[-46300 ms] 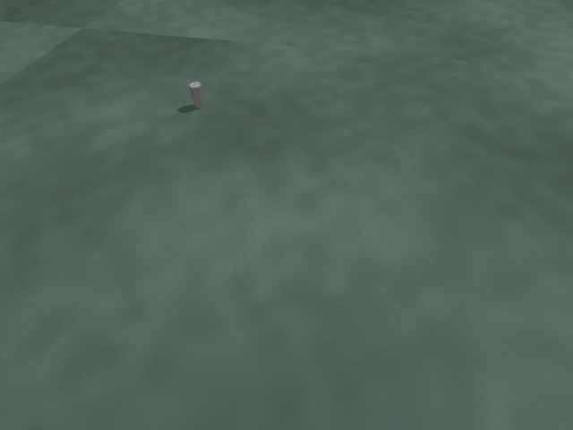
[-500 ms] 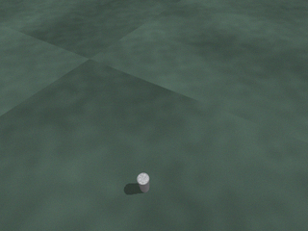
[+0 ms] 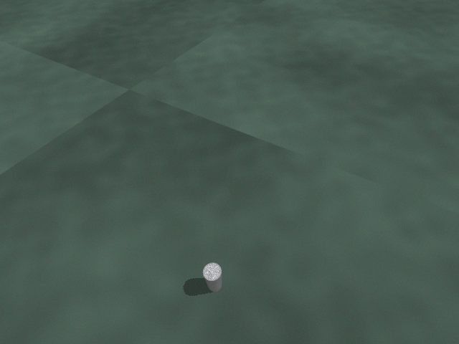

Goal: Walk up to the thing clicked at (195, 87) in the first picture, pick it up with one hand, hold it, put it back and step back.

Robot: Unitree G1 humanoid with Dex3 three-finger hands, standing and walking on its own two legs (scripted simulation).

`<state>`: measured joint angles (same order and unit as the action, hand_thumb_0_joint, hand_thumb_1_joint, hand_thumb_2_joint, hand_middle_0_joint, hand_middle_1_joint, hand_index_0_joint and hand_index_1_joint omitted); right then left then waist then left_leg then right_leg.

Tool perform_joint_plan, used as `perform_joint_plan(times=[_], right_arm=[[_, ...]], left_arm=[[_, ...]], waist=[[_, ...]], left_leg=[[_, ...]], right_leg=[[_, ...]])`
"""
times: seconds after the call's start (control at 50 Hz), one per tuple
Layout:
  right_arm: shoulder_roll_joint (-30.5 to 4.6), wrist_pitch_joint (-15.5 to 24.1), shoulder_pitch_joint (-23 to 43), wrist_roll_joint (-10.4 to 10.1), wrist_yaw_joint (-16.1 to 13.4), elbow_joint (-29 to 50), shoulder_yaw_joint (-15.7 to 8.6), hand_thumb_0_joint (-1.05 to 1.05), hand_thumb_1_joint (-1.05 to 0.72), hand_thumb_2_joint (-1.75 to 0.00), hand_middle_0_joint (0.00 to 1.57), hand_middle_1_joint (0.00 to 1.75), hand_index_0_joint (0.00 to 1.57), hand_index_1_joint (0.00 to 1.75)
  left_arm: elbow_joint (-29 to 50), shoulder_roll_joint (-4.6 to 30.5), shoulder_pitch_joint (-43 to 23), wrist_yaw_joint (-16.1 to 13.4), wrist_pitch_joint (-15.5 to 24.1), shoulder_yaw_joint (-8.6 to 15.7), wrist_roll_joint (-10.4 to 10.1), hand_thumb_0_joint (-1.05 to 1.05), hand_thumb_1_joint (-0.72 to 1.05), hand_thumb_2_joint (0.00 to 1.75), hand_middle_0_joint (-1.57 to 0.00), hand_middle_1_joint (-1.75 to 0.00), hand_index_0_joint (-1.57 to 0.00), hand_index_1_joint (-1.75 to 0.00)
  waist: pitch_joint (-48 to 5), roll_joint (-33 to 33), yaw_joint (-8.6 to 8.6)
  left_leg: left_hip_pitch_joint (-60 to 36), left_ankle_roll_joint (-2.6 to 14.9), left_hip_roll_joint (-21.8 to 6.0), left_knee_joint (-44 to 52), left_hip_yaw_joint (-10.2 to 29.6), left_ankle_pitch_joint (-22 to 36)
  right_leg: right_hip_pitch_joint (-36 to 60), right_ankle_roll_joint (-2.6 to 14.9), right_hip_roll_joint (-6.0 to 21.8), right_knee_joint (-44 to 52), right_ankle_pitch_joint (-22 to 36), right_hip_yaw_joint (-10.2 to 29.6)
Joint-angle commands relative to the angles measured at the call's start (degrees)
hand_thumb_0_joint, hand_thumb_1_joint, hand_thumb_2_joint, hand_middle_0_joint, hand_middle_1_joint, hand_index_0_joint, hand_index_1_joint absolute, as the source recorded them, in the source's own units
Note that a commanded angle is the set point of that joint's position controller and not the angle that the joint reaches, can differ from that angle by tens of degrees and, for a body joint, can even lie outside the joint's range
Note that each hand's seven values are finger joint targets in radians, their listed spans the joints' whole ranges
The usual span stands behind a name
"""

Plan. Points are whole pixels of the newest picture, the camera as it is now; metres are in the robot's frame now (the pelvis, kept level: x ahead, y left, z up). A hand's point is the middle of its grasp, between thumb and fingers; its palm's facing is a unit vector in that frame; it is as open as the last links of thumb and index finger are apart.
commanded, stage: stand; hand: left
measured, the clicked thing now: (213, 278) +0.51 +0.11 -0.71
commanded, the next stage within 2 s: step back in 0.40 s
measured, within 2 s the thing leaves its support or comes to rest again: neither
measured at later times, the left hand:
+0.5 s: hand out of the picture +0.08 +0.25 -0.16, palm faces +0.03 -0.93 -0.35, open 7.4 cm
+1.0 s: hand out of the picture +0.05 +0.31 -0.18, palm faces -0.08 -0.93 -0.35, open 7.4 cm
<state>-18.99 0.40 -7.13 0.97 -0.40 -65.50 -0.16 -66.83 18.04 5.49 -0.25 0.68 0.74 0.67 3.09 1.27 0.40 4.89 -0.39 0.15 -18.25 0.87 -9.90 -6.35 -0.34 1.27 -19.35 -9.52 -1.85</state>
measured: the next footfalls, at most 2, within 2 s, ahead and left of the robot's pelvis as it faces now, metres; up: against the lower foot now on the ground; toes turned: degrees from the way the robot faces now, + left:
left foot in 0.70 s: -0.04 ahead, +0.13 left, +0.00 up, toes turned -1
right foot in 1.08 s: -0.06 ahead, -0.05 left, +0.00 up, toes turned +1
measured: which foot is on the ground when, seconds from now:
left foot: down 0.00-0.52, up 0.54-0.68, down 0.70-1.00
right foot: down 0.00-0.72, up 0.74-1.00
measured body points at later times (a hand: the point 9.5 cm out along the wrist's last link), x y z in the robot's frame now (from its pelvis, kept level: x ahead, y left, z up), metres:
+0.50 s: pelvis -0.01 +0.00 +0.00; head +0.02 -0.01 +0.44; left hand +0.08 +0.30 -0.13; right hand +0.08 -0.31 -0.14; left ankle +0.00 +0.12 -0.75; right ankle +0.01 -0.12 -0.75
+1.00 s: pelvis -0.08 +0.07 -0.02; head -0.01 +0.07 +0.42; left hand +0.06 +0.36 -0.15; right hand -0.03 -0.25 -0.14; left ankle -0.08 +0.13 -0.75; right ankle -0.09 -0.06 -0.71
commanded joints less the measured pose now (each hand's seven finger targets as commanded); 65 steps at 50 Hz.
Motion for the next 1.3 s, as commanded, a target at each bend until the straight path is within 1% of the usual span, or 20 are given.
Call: perform_joint_plan(times=[0.0, 0.36, 0.38, 0.46, 0.54, 0.62, 0.66, 0.68, 0.7, 0.74, 0.78, 0.84, 0.9, 1.0, 1.06, 1.08, 1.12, 1.14, 1.22, 1.28], right_arm=[[-11.4, 1.2, 1.9, 0.0, -0.8, 3.0, -2.2, 0.00, -0.90, -0.90, 0.20, 0.30, 0.20, 0.30], [-12.1, 1.0, 3.2, 0.0, -0.7, 3.1, -2.4, 0.00, -0.90, -0.90, 0.20, 0.30, 0.20, 0.30], [-15.2, -0.1, 4.6, -0.5, -0.2, 4.4, -3.5, 0.00, -0.90, -0.90, 0.20, 0.30, 0.20, 0.30], [-13.0, -1.1, 1.8, -1.2, 0.1, 6.8, -3.9, 0.00, -0.90, -0.90, 0.20, 0.30, 0.20, 0.30], [-12.7, -3.0, -2.3, -0.5, 0.8, 8.8, -4.8, 0.00, -0.90, -0.90, 0.20, 0.30, 0.20, 0.30], [-12.9, -2.7, -4.2, -0.9, 1.0, 10.4, -5.4, 0.00, -0.90, -0.90, 0.20, 0.30, 0.20, 0.30], [-13.1, -1.8, -5.6, -0.1, 0.5, 10.8, -5.6, 0.00, -0.90, -0.90, 0.20, 0.30, 0.20, 0.30], [-15.9, -1.4, -4.2, 1.0, 0.1, 11.1, -6.4, 0.00, -0.90, -0.90, 0.20, 0.30, 0.20, 0.30], [-19.5, -1.2, -4.2, 1.6, -0.1, 11.5, -7.4, 0.00, -0.90, -0.90, 0.20, 0.30, 0.20, 0.30], [-20.7, -1.0, -3.8, 1.3, -0.7, 13.5, -7.6, 0.00, -0.90, -0.90, 0.20, 0.30, 0.20, 0.30], [-18.5, -1.0, -1.1, 1.3, -1.4, 14.7, -7.4, 0.00, -0.90, -0.90, 0.20, 0.30, 0.20, 0.30], [-15.0, -1.0, 1.3, 0.9, -2.3, 16.2, -6.7, 0.00, -0.90, -0.90, 0.20, 0.30, 0.20, 0.30], [-14.1, -0.9, -3.1, 0.5, -2.5, 16.1, -6.6, 0.00, -0.90, -0.90, 0.20, 0.30, 0.20, 0.30], [-15.4, -1.4, -2.1, -0.1, -2.2, 17.4, -6.9, 0.00, -0.90, -0.90, 0.20, 0.30, 0.20, 0.30], [-15.7, -1.7, 0.0, -0.6, -1.8, 17.9, -6.8, 0.00, -0.90, -0.90, 0.20, 0.30, 0.20, 0.30], [-14.8, -1.5, 0.8, -1.0, -1.6, 18.4, -6.5, 0.00, -0.90, -0.90, 0.20, 0.30, 0.20, 0.30], [-12.8, -1.9, 1.3, -1.1, -1.6, 18.5, -6.1, 0.00, -0.90, -0.90, 0.20, 0.30, 0.20, 0.30], [-13.7, -2.4, -0.1, -0.6, -1.7, 17.8, -6.6, 0.00, -0.90, -0.90, 0.20, 0.30, 0.20, 0.30], [-13.3, -2.0, -3.1, -0.9, -0.9, 16.4, -5.7, 0.00, -0.90, -0.90, 0.20, 0.30, 0.20, 0.30], [-12.7, -1.6, -3.7, -1.2, -1.3, 17.3, -4.9, 0.00, -0.90, -0.90, 0.20, 0.30, 0.20, 0.30]], left_arm=[[3.2, 12.1, -2.3, -0.9, 1.0, 2.0, 0.0, 0.00, 0.90, 0.90, -0.20, -0.30, -0.20, -0.30], [3.7, 13.0, -2.7, -0.8, 1.0, 2.2, 0.1, 0.00, 0.90, 0.90, -0.20, -0.30, -0.20, -0.30], [5.1, 17.6, -2.2, -0.8, 0.5, 5.0, -1.0, 0.00, 0.90, 0.90, -0.20, -0.30, -0.20, -0.30], [8.3, 17.9, -1.4, -1.1, 0.0, 6.0, -0.9, 0.00, 0.90, 0.90, -0.20, -0.30, -0.20, -0.30], [13.8, 19.2, -6.1, -1.3, -0.6, 6.8, 0.9, 0.00, 0.90, 0.90, -0.20, -0.30, -0.20, -0.30], [16.6, 17.2, -8.0, -1.6, -1.3, 6.0, 1.2, 0.00, 0.90, 0.90, -0.20, -0.30, -0.20, -0.30], [17.6, 16.5, -7.8, -1.4, -2.2, 5.6, 0.4, 0.00, 0.90, 0.90, -0.20, -0.30, -0.20, -0.30], [18.2, 14.4, -6.6, -1.2, -2.9, 5.2, -0.3, 0.00, 0.90, 0.90, -0.20, -0.30, -0.20, -0.30], [18.9, 12.2, -6.3, -1.5, -3.2, 4.8, -0.7, 0.00, 0.90, 0.90, -0.20, -0.30, -0.20, -0.30], [18.5, 12.4, -3.9, -2.2, -3.6, 4.8, -0.1, 0.00, 0.90, 0.90, -0.20, -0.30, -0.20, -0.30], [18.2, 14.0, -4.8, -2.4, -3.6, 5.1, -0.1, 0.00, 0.90, 0.90, -0.20, -0.30, -0.20, -0.30], [18.2, 14.0, 0.0, -2.2, -3.4, 5.0, -0.3, 0.00, 0.90, 0.90, -0.20, -0.30, -0.20, -0.30], [19.9, 13.3, -2.5, -2.0, -2.7, 5.1, 0.2, 0.00, 0.90, 0.90, -0.20, -0.30, -0.20, -0.30], [20.2, 13.0, 0.1, -1.5, -2.2, 5.7, 0.4, 0.00, 0.90, 0.90, -0.20, -0.30, -0.20, -0.30], [18.7, 13.1, 3.6, -1.3, -1.5, 6.2, 1.0, 0.00, 0.90, 0.90, -0.20, -0.30, -0.20, -0.30], [18.7, 14.5, 4.4, -1.3, -1.3, 6.5, 1.2, 0.00, 0.90, 0.90, -0.20, -0.30, -0.20, -0.30], [20.8, 20.2, 0.8, -1.0, -1.4, 7.7, 0.9, 0.00, 0.90, 0.90, -0.20, -0.30, -0.20, -0.30], [23.0, 20.2, -1.5, -1.1, -1.1, 7.7, 1.3, 0.00, 0.90, 0.90, -0.20, -0.30, -0.20, -0.30], [24.9, 14.8, -2.6, -1.7, -1.3, 7.0, 0.7, 0.00, 0.90, 0.90, -0.20, -0.30, -0.20, -0.30], [25.6, 14.8, -0.3, -1.6, -1.8, 6.9, 1.6, 0.00, 0.90, 0.90, -0.20, -0.30, -0.20, -0.30]], waist=[[-3.3, -1.8, -0.05], [-3.1, -1.1, -0.16], [2.8, -2.5, -0.05], [-3.6, -5.5, -1.04], [-5.5, -11.7, -1.61], [-6.7, -11.1, -2.31], [-6.2, -6.4, -3.11], [-5.5, 3.6, -1.97], [-4.4, 11.9, -1.77], [-6.2, 9.5, -2.65], [-6.3, 9.2, -2.15], [-7.6, 7.0, 0.55], [-6.3, 5.3, -2.37], [-6.5, 4.7, -1.93], [-6.2, 0.9, -0.21], [-7.3, -2.4, -0.02], [-3.4, -18.0, 0.61], [-1.6, -18.7, 0.58], [-2.7, -7.2, -0.18], [-5.0, -7.8, 0.83]], left_leg=[[1.0, 1.26, -6.7, 3.5, 5.4, 8.0], [1.2, 1.18, -7.0, 4.1, 4.7, 5.8], [6.4, 2.46, -5.8, -2.7, 5.3, 12.3], [6.0, 2.30, -2.1, -13.4, 2.0, 9.0], [8.8, 2.41, 2.4, -33.0, 1.6, -19.6], [10.1, 2.76, 0.5, -24.3, 2.1, -13.5], [8.6, 1.97, -1.8, -7.6, 2.3, 3.9], [6.6, 2.47, -7.6, -3.1, 11.3, 16.8], [0.5, 4.80, -13.7, -2.0, 20.2, 30.2], [-0.7, 8.08, -17.0, -5.7, 21.1, 39.8], [-1.7, 6.19, -14.1, -6.2, 17.0, 35.7], [-8.5, 5.68, -11.0, -10.2, 11.1, 36.5], [-9.4, 7.40, -11.5, -11.1, 11.6, 36.7], [-4.5, 9.55, -13.0, -11.9, 12.3, 26.0], [3.7, 7.18, -11.0, -14.5, 10.8, 16.7], [8.9, 5.70, -8.9, -16.8, 9.7, 10.2], [14.9, -0.04, 4.0, -33.8, 1.5, -14.2], [14.2, -0.53, 4.7, -44.4, 4.9, -26.1], [18.1, -0.20, 7.8, -50.0, 6.9, -20.8], [20.0, -1.04, 6.2, -40.1, 4.6, -20.3]], right_leg=[[1.8, 0.77, 6.2, 3.1, 7.4, 5.2], [2.3, 1.17, 6.6, 4.1, 6.6, 5.9], [-2.5, 1.73, 6.3, -0.4, 14.6, 6.9], [-2.7, 6.90, 10.6, -0.4, 18.4, 10.4], [-9.3, 15.17, 19.9, 0.1, 16.5, 17.1], [-7.2, 10.97, 15.1, -7.3, 16.8, 11.4], [-6.3, 6.69, 10.7, -14.5, 12.7, 8.3], [-10.5, 4.02, 3.2, -22.4, 4.5, 5.2], [-20.9, 2.70, -5.2, -28.9, -17.9, 4.9], [-23.2, 2.00, -6.9, -36.9, -26.5, 10.9], [-23.2, 2.27, -6.2, -40.2, -21.8, 13.8], [-26.2, 1.76, -5.9, -41.1, -15.4, 11.1], [-23.9, 0.36, -4.7, -33.9, -16.1, 9.3], [-15.1, 1.41, -2.5, -18.9, -13.6, 5.6], [-5.5, 3.22, -2.6, -7.3, 0.8, 5.8], [-1.1, 5.12, 0.8, -8.7, 9.1, 10.7], [-8.7, 17.66, 17.6, -1.9, 13.4, 30.8], [-13.2, 20.64, 21.6, 0.4, 13.3, 35.4], [-8.8, 15.16, 12.1, -3.3, 19.0, 19.3], [-1.1, 13.05, 9.0, -6.1, 19.5, 16.1]])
